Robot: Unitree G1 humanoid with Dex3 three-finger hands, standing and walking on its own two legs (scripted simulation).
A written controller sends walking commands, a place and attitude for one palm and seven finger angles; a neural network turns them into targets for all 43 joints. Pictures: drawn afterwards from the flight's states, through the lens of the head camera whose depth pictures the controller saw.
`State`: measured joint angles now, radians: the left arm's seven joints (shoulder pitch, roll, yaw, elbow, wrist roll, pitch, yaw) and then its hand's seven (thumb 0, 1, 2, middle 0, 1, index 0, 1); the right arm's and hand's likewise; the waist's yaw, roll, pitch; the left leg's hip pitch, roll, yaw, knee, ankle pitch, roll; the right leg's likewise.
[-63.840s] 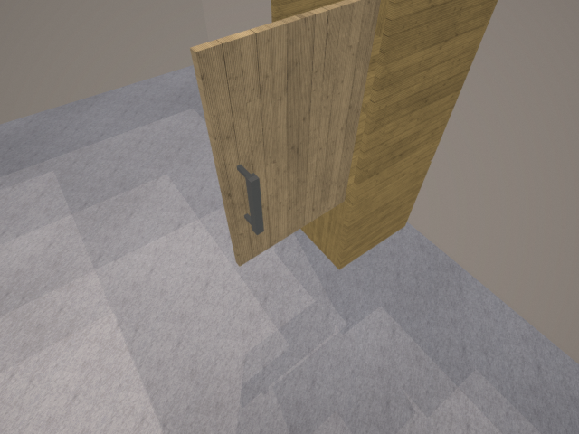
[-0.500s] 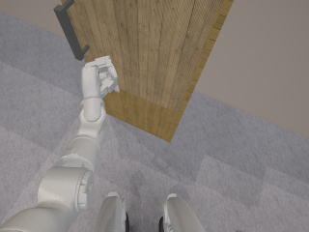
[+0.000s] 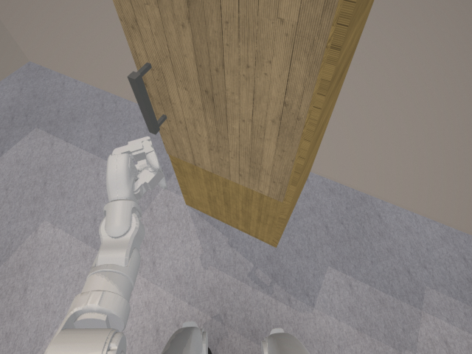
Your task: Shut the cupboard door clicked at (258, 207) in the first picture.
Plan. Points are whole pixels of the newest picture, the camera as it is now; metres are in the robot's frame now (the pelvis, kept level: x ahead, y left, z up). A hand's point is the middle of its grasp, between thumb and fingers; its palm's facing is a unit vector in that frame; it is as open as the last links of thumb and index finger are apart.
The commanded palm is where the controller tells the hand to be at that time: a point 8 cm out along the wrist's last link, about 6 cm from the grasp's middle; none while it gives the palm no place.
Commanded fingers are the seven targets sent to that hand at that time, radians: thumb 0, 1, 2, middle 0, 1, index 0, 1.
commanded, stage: draw the hand back to the body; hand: left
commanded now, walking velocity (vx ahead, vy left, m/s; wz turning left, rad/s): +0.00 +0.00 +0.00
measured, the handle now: (150, 100) +0.66 +0.19 -0.01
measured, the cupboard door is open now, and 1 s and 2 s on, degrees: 1 1 1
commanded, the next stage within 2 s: step back with the hand held close in 1.26 s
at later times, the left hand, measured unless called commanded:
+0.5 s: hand (53, 211) +0.30 +0.22 +0.15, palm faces +0.22 -0.94 -0.25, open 3.5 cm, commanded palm +0.25 +0.26 +0.17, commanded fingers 0.00 0.90 0.90 -0.69 -0.84 -0.69 -0.84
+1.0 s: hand out of the picture +0.21 +0.30 +0.24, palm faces +0.52 -0.74 -0.43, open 6.9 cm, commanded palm +0.17 +0.32 +0.25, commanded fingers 0.00 0.90 0.90 -0.20 -0.30 -0.20 -0.30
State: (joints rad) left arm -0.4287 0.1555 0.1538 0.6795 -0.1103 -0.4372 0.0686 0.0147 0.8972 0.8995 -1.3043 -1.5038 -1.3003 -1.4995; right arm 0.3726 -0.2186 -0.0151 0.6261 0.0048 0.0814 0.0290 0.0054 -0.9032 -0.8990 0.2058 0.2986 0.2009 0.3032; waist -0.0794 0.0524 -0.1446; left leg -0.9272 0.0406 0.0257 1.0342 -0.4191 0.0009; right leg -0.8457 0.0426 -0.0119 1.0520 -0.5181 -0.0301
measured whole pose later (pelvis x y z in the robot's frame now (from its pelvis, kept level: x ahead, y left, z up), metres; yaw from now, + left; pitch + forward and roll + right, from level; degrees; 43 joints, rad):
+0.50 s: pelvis +0.03 +0.02 +0.07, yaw +2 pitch +1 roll +0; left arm 0.12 0.27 0.07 0.04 -0.07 -0.05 0.08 0.01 0.89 0.90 -0.96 -1.13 -0.96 -1.12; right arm 0.15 -0.21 0.05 0.51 0.05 0.06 -0.09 0.01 -0.90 -0.90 0.20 0.30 0.20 0.30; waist 0.02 0.05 -0.05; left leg -0.31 -0.01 0.02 0.57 -0.27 0.02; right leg -0.21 0.00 -0.01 0.55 -0.35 0.00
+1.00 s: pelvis +0.04 +0.02 +0.08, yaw +3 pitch -2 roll +0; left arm 0.47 0.36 0.38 -0.37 -0.08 -0.05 0.11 0.01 0.89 0.90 -0.30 -0.41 -0.30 -0.40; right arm 0.21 -0.24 0.02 0.62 0.02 -0.05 -0.07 0.01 -0.90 -0.90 0.21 0.30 0.20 0.30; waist 0.07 0.08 -0.03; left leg -0.18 -0.02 0.01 0.46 -0.24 0.02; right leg -0.07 0.00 -0.02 0.43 -0.32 0.00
